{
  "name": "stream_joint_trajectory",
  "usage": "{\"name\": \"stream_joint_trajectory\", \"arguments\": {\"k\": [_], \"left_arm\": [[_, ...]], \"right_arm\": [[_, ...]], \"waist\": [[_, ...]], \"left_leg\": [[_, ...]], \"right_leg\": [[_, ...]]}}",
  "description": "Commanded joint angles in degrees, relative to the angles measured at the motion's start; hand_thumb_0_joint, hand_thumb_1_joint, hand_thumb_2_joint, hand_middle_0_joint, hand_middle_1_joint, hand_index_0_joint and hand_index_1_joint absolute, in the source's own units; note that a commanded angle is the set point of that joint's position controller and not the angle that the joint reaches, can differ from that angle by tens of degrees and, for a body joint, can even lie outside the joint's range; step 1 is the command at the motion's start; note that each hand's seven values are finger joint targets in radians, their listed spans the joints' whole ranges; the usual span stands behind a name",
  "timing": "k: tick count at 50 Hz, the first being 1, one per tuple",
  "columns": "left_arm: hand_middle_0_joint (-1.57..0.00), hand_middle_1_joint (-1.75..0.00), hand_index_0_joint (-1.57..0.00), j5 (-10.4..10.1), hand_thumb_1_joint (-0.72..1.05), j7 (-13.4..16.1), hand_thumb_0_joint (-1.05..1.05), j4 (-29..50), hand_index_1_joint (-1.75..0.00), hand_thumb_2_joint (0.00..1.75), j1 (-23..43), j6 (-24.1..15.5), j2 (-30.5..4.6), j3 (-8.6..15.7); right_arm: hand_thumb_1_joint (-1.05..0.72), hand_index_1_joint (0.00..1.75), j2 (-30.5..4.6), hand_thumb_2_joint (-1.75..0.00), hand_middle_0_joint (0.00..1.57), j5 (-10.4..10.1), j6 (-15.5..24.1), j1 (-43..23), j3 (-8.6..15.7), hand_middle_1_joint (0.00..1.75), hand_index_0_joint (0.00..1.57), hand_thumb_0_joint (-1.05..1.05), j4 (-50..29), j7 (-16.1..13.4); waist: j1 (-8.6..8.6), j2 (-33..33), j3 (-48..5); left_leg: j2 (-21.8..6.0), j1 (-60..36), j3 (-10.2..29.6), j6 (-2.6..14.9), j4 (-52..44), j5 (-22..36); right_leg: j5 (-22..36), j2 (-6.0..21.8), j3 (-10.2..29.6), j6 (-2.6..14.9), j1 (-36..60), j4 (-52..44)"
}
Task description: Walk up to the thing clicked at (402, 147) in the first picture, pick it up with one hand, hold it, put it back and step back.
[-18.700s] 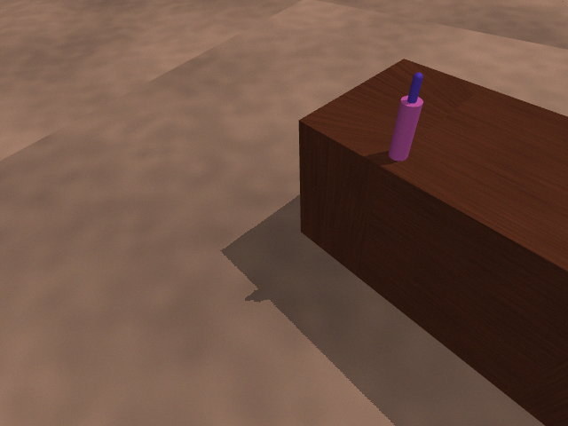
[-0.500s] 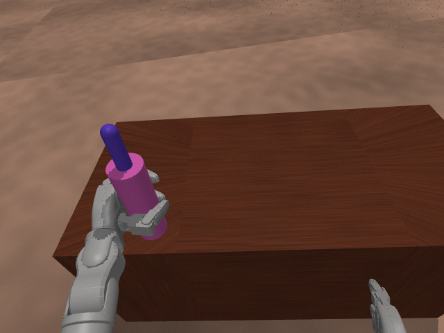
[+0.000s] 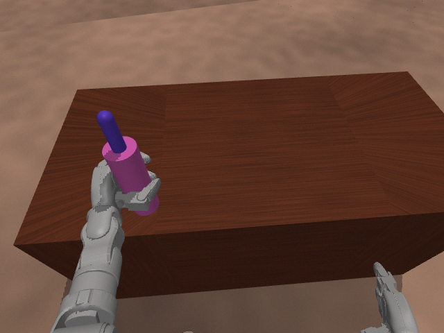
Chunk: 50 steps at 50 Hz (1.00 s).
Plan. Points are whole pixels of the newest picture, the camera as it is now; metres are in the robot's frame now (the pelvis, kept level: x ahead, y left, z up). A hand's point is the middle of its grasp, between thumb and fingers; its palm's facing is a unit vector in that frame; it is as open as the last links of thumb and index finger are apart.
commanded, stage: crouch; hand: left
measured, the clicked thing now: (128, 167) +0.39 +0.18 +0.10
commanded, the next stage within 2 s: lower in 0.40 s
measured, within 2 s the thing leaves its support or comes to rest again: rests again in 1.32 s
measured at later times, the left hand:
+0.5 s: hand (145, 177) +0.42 +0.18 +0.02, palm faces +0.11 -0.99 +0.00, open 7.7 cm
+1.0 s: hand (150, 188) +0.43 +0.18 -0.04, palm faces +0.13 -0.99 -0.02, open 7.7 cm
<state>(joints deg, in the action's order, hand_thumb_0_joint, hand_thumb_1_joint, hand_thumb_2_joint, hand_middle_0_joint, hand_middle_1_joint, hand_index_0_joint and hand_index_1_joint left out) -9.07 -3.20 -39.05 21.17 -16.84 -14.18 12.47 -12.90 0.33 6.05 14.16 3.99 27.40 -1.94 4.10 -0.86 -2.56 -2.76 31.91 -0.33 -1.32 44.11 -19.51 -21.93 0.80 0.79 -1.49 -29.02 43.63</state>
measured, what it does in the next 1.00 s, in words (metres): lowers itself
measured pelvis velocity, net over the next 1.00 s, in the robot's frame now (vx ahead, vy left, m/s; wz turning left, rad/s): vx -0.01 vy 0.00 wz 0.00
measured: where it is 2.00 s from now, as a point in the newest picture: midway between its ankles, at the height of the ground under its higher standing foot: outside the picture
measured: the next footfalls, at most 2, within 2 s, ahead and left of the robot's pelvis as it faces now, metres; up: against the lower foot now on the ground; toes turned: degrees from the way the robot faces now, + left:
none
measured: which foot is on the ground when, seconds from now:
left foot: down 0.00-1.00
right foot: down 0.00-1.00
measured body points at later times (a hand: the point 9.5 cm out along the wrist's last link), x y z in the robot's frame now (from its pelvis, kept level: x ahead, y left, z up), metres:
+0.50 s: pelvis +0.00 +0.00 -0.02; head +0.07 +0.03 +0.42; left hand +0.41 +0.23 +0.02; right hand +0.15 -0.26 -0.06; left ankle +0.03 +0.13 -0.71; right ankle +0.00 -0.14 -0.71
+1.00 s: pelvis -0.01 +0.00 -0.05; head +0.09 +0.04 +0.38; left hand +0.42 +0.23 -0.03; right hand +0.15 -0.26 -0.06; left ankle +0.03 +0.13 -0.71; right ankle +0.00 -0.14 -0.71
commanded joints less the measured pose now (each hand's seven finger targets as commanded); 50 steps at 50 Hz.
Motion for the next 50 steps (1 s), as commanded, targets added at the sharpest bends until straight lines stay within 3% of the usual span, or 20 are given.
{"name": "stream_joint_trajectory", "arguments": {"k": [1, 4, 6, 7, 10, 13, 18, 22, 23, 24, 25, 31, 32, 34, 35, 38, 42, 44, 48, 50], "left_arm": [[-1.42, -1.50, -1.43, -1.3, 0.40, -0.7, 0.00, 14.9, -1.51, 1.35, 27.6, -8.3, -12.1, 2.9], [-1.42, -1.49, -1.42, -1.2, 0.39, -0.5, 0.00, 12.0, -1.50, 1.33, 28.1, -9.1, -11.5, 2.8], [-1.44, -1.52, -1.45, -0.9, 0.40, -0.6, 0.00, 9.3, -1.52, 1.35, 28.2, -9.6, -11.0, 2.6], [-1.43, -1.50, -1.44, -0.6, 0.41, -0.5, 0.00, 11.0, -1.51, 1.35, 30.1, -9.9, -11.3, 2.0], [-1.43, -1.50, -1.44, -0.6, 0.40, -0.3, 0.00, 10.8, -1.50, 1.33, 31.5, -10.7, -13.2, 3.6], [-1.42, -1.49, -1.43, -0.4, 0.38, 0.0, 0.00, 9.7, -1.49, 1.32, 31.6, -10.9, -12.2, 3.3], [-1.38, -1.44, -1.39, 0.3, 0.35, 0.5, 0.00, 8.3, -1.45, 1.30, 31.2, -10.9, -12.3, 3.5], [-1.39, -1.43, -1.39, 0.7, 0.37, 0.8, 0.00, 8.9, -1.44, 1.29, 32.8, -11.5, -13.4, 4.4], [-1.38, -1.45, -1.39, 0.6, 0.35, 0.7, 0.00, 5.0, -1.45, 1.30, 30.8, -11.2, -12.0, 4.2], [-1.38, -1.44, -1.38, 0.6, 0.35, 0.8, 0.00, 8.3, -1.45, 1.30, 32.1, -11.8, -13.0, 4.5], [-1.38, -1.43, -1.39, 1.0, 0.35, 1.1, 0.00, 9.1, -1.44, 1.29, 33.3, -12.0, -14.5, 4.8], [-1.37, -1.44, -1.38, 1.2, 0.38, 0.6, 0.00, 2.3, -1.45, 1.29, 30.5, -12.6, -11.9, 4.9], [-1.37, -1.43, -1.37, 1.5, 0.38, 0.6, 0.00, 2.9, -1.44, 1.29, 31.2, -13.0, -11.4, 4.6], [-1.37, -1.43, -1.37, 2.2, 0.38, 1.0, 0.00, 4.5, -1.44, 1.28, 33.8, -14.2, -14.4, 5.6], [-1.36, -1.42, -1.37, 2.2, 0.40, 0.7, 0.00, 3.1, -1.43, 1.28, 33.1, -14.4, -12.8, 4.9], [-1.35, -1.42, -1.35, 1.8, 0.35, 0.6, 0.00, 3.6, -1.42, 1.27, 34.5, -15.6, -14.5, 6.2], [-1.34, -1.40, -1.34, 2.4, 0.36, 1.5, 0.00, 6.4, -1.41, 1.27, 37.7, -17.3, -16.7, 6.9], [-1.34, -1.41, -1.35, 2.3, 0.37, 1.2, 0.00, 2.5, -1.41, 1.27, 35.6, -17.4, -14.7, 6.0], [-1.34, -1.40, -1.34, 3.0, 0.38, 1.2, 0.00, 2.2, -1.41, 1.27, 36.1, -17.9, -17.1, 7.4], [-1.34, -1.41, -1.35, 3.1, 0.34, 1.6, 0.00, 1.1, -1.42, 1.27, 35.9, -17.8, -16.1, 7.4]], "right_arm": [[0.54, 0.05, -7.5, -0.05, 0.05, 0.0, 2.4, -0.8, 2.8, 0.05, 0.05, 0.00, -12.1, 0.0], [0.53, 0.05, -6.4, -0.05, 0.05, 0.0, 1.9, 0.0, 2.0, 0.05, 0.05, 0.00, -13.9, 0.6], [0.53, 0.05, -8.2, -0.05, 0.05, 0.1, 1.7, -0.2, 3.6, 0.05, 0.05, 0.00, -17.4, 0.6], [0.53, 0.05, -7.6, -0.05, 0.05, 0.2, 1.5, 1.0, 2.8, 0.05, 0.05, 0.00, -17.5, 0.8], [0.53, 0.05, -8.4, -0.05, 0.05, 0.2, 1.2, 2.3, 4.0, 0.05, 0.05, 0.00, -18.2, 1.0], [0.53, 0.05, -8.5, -0.05, 0.05, 0.2, 0.8, 3.4, 4.2, 0.05, 0.05, 0.00, -21.0, 1.2], [0.53, 0.05, -7.9, -0.06, 0.05, 0.6, -0.5, 5.6, 3.7, 0.05, 0.05, 0.00, -23.2, 1.6], [0.53, 0.05, -7.8, -0.06, 0.05, 0.6, -1.5, 5.1, 3.7, 0.05, 0.05, 0.00, -27.6, 1.8], [0.53, 0.05, -8.0, -0.06, 0.05, 0.6, -1.8, 5.9, 4.1, 0.05, 0.05, 0.00, -27.0, 1.9], [0.53, 0.05, -7.7, -0.06, 0.05, 0.6, -2.1, 5.9, 3.7, 0.05, 0.05, 0.00, -27.2, 2.0], [0.52, 0.05, -8.7, -0.06, 0.05, 0.6, -2.3, 5.1, 4.5, 0.05, 0.05, 0.00, -28.9, 2.0], [0.53, 0.05, -8.2, -0.06, 0.05, 1.1, -3.2, 6.6, 4.5, 0.05, 0.05, 0.00, -28.9, 2.6], [0.53, 0.05, -7.6, -0.06, 0.05, 1.2, -3.1, 7.2, 3.6, 0.05, 0.05, 0.00, -30.6, 2.9], [0.53, 0.05, -8.7, -0.06, 0.05, 1.5, -3.7, 8.0, 4.9, 0.05, 0.05, 0.00, -30.9, 2.9], [0.53, 0.05, -8.6, -0.05, 0.05, 1.5, -3.6, 7.8, 4.7, 0.05, 0.05, 0.00, -32.1, 3.0], [0.53, 0.05, -8.6, -0.06, 0.05, 1.5, -4.1, 7.9, 4.5, 0.05, 0.05, 0.00, -34.1, 2.9], [0.53, 0.05, -9.3, -0.06, 0.05, 2.1, -4.5, 8.3, 4.4, 0.05, 0.05, 0.00, -35.1, 3.2], [0.52, 0.05, -9.1, -0.06, 0.05, 2.1, -4.8, 8.5, 4.5, 0.05, 0.05, 0.00, -35.9, 3.2], [0.53, 0.05, -9.6, -0.06, 0.05, 2.4, -5.4, 10.1, 4.4, 0.05, 0.05, 0.00, -36.7, 3.3], [0.53, 0.05, -9.4, -0.06, 0.05, 2.3, -5.6, 10.7, 4.6, 0.05, 0.05, 0.00, -36.9, 3.5]], "waist": [[0.10, 4.9, -23.1], [0.10, 4.0, -21.4], [1.20, 2.8, -23.0], [1.50, 4.4, -23.7], [1.39, 5.2, -23.3], [1.85, 4.4, -24.3], [1.25, 5.2, -27.2], [1.68, 3.7, -28.2], [1.77, 3.2, -25.5], [1.16, 5.3, -26.7], [1.53, 5.7, -27.5], [2.69, 4.0, -24.0], [3.01, 4.4, -26.1], [3.28, 5.8, -27.9], [3.59, 5.0, -28.6], [3.99, 4.0, -30.4], [3.72, 9.4, -33.0], [4.35, 8.1, -32.4], [4.79, 9.0, -34.0], [5.04, 8.2, -32.3]], "left_leg": [[1.5, -13.7, -0.3, 1.87, -1.7, 15.6], [1.6, -10.4, -0.2, 1.88, -1.1, 12.6], [1.3, -10.8, 0.1, 1.84, -0.6, 11.6], [1.4, -10.7, -0.1, 1.82, -0.2, 10.9], [1.2, -9.5, 0.4, 1.59, 0.5, 10.1], [0.9, -9.5, 0.7, 1.49, 1.0, 9.3], [1.1, -8.4, 0.6, 1.73, 3.6, 14.5], [1.3, -6.5, 0.3, 2.00, 4.7, 13.4], [1.2, -4.9, 0.3, 1.92, 4.3, 12.2], [1.3, -4.9, 0.4, 1.75, 4.5, 11.9], [1.2, -6.0, 0.5, 1.68, 4.4, 11.5], [1.0, -1.7, 0.8, 1.93, 6.7, 11.4], [0.9, -2.3, 1.1, 1.79, 7.0, 11.8], [1.0, -2.7, 0.9, 1.75, 8.0, 11.4], [0.9, -2.2, 1.2, 1.80, 8.6, 12.4], [1.2, -0.3, 0.8, 2.33, 10.2, 11.0], [0.9, -2.2, 1.7, 1.38, 11.1, 12.2], [0.8, -1.0, 2.0, 1.39, 11.9, 12.8], [1.0, 0.6, 1.7, 1.67, 13.7, 13.9], [1.0, 1.8, 1.6, 1.72, 13.8, 11.9]], "right_leg": [[18.6, -0.7, -1.8, 1.08, 1.4, -3.6], [16.0, -0.8, -1.8, 1.15, 0.0, -3.1], [14.9, -1.1, -2.0, 1.20, -1.4, -2.3], [14.5, -1.0, -1.8, 1.32, -1.8, -2.2], [13.1, -1.2, -2.1, 1.58, -3.8, -0.8], [12.0, -1.5, -2.4, 1.73, -5.3, 0.1], [16.5, -1.4, -2.2, 1.53, -4.9, 1.9], [16.9, -1.4, -1.8, 1.22, -4.0, 2.5], [15.3, -1.5, -2.0, 1.39, -4.7, 2.7], [14.9, -1.4, -1.9, 1.55, -5.0, 2.9], [14.0, -1.5, -2.1, 1.68, -5.5, 3.1], [13.7, -1.9, -2.3, 1.59, -9.8, 5.0], [13.7, -1.9, -2.4, 1.78, -10.0, 5.8], [13.4, -1.9, -2.3, 1.78, -10.6, 6.5], [14.3, -1.8, -2.4, 1.76, -10.6, 7.0], [14.8, -1.7, -1.6, 1.32, -9.7, 7.7], [12.9, -2.0, -2.4, 2.10, -13.4, 9.8], [13.5, -1.9, -2.7, 2.01, -13.5, 10.3], [15.6, -1.8, -2.1, 1.78, -13.8, 11.5], [14.0, -1.9, -2.1, 1.74, -15.0, 11.4]]}}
